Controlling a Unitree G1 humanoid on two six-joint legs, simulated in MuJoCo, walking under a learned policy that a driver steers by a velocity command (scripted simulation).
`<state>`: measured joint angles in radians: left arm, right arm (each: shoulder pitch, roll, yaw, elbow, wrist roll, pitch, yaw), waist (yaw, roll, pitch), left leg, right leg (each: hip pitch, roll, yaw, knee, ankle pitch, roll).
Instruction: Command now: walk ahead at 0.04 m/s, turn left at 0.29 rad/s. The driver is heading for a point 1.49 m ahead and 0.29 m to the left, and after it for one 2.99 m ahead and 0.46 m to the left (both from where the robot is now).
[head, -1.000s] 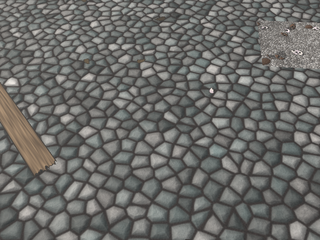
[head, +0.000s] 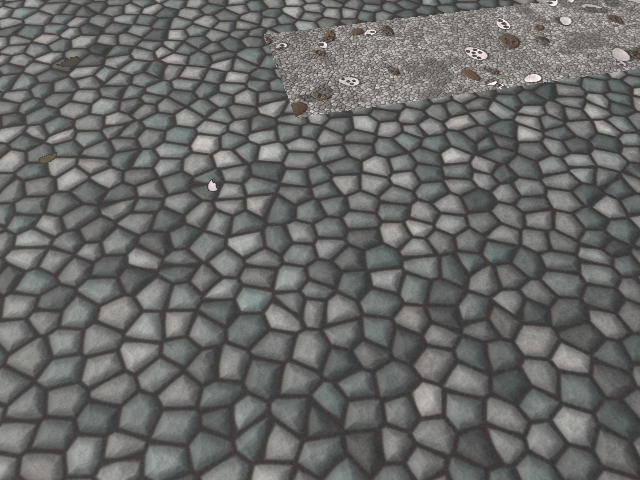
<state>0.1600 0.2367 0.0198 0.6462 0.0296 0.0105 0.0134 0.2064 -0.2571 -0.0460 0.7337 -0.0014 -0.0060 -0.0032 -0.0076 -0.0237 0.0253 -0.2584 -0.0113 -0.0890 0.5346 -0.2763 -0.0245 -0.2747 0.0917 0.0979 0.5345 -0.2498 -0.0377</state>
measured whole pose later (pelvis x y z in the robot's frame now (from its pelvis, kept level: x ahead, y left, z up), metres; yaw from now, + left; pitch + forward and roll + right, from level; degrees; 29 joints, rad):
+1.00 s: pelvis +0.39 +0.21 -0.02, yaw +16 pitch +3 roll -1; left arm 0.05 0.27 0.03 0.65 -0.01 -0.10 -0.07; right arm 0.40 -0.32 -0.04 0.80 -0.01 -0.03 -0.03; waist -0.06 0.00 0.02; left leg 0.05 -0.05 0.03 0.54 -0.44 0.06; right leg -0.53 0.06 -0.06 0.53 -0.07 -0.11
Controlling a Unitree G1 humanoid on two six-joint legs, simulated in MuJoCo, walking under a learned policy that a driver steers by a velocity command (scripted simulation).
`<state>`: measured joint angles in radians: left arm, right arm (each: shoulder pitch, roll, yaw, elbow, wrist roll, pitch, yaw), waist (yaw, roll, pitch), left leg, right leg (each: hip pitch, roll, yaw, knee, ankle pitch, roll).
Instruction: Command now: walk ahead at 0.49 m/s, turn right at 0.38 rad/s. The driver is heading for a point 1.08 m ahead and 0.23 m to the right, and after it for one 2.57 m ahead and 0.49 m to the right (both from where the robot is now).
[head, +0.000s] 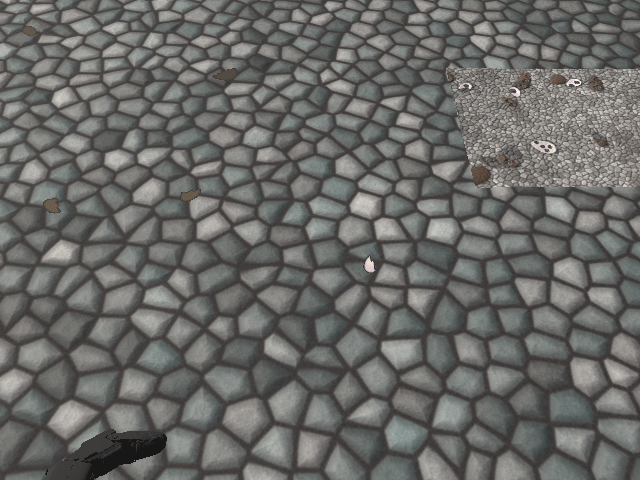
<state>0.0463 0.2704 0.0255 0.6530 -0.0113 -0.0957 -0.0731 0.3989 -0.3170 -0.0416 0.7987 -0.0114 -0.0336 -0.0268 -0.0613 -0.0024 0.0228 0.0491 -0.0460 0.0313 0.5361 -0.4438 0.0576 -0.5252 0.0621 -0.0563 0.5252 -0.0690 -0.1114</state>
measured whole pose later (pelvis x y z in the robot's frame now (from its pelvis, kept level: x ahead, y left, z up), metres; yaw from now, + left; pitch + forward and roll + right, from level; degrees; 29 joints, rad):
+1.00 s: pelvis +0.53 -0.09 +0.00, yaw -33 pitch +1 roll +1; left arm 0.06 0.27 0.05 0.59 -0.01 -0.03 -0.04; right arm 0.35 -0.31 -0.05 0.85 0.02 -0.06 0.00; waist -0.06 0.00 0.07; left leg -0.13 0.08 0.09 0.93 -0.49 -0.01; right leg -0.49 0.02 -0.05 0.64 -0.17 -0.08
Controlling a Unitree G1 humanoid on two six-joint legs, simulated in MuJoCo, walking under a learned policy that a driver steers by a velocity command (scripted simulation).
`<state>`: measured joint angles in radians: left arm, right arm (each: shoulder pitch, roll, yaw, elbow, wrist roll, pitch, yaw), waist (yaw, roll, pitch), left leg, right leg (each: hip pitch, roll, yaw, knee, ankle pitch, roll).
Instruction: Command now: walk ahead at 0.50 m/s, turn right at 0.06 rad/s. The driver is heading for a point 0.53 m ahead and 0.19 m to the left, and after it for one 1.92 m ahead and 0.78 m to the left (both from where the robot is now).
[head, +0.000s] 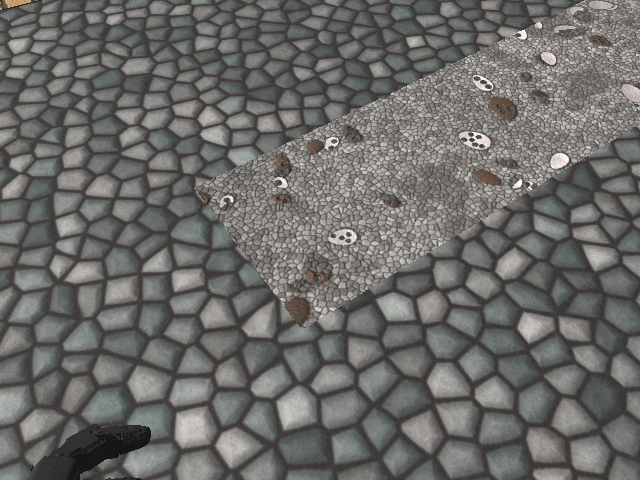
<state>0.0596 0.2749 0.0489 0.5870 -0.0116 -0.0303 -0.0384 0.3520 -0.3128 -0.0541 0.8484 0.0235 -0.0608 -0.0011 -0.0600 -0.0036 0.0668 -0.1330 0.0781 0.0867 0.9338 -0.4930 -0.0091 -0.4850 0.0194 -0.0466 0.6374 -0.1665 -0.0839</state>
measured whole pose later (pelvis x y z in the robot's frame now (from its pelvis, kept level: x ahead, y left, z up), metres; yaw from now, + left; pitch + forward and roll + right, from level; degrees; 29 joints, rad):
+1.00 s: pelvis +0.51 +0.10 +0.01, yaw +33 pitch +2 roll +0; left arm 0.08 0.27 0.04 0.69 0.03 -0.06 0.01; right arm 0.23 -0.32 -0.08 0.67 0.01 0.02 -0.03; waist -0.04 0.02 0.03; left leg -0.33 -0.14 -0.19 0.93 -0.58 0.00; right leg -0.46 0.04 0.04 0.52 -0.11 -0.02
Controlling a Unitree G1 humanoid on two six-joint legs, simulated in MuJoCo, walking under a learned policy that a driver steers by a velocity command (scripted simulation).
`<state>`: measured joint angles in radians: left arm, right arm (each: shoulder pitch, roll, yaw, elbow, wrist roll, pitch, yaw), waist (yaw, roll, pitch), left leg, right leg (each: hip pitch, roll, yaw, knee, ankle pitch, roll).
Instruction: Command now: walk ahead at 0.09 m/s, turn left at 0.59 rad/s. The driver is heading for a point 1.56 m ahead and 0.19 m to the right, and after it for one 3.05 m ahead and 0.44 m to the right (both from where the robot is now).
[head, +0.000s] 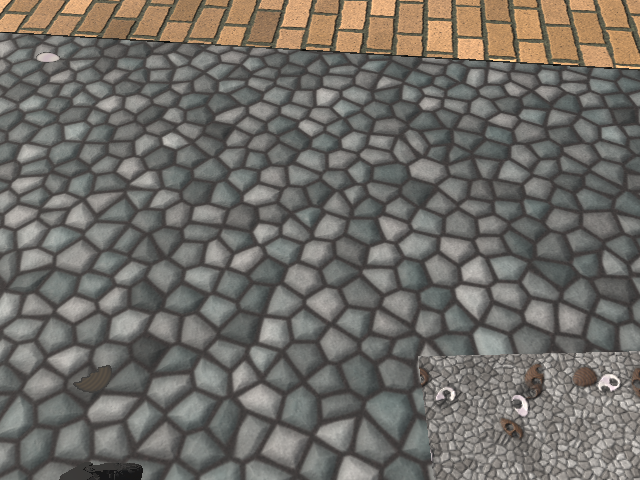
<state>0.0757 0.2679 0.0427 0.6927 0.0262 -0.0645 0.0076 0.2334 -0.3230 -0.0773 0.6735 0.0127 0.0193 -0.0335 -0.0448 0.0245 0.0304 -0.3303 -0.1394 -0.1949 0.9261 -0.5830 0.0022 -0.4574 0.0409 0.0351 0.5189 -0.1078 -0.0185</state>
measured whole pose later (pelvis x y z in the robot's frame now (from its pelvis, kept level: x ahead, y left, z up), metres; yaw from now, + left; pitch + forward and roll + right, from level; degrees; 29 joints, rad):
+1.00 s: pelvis +0.02 -0.02 +0.02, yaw -14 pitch +2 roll +2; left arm 0.19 0.30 0.06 0.68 -0.01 0.03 0.03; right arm 0.11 -0.31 -0.10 0.73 0.00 0.02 -0.05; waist 0.01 0.02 0.04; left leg -0.50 -0.01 -0.09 0.93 -0.34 -0.10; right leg -0.26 0.06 0.11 0.43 -0.20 -0.07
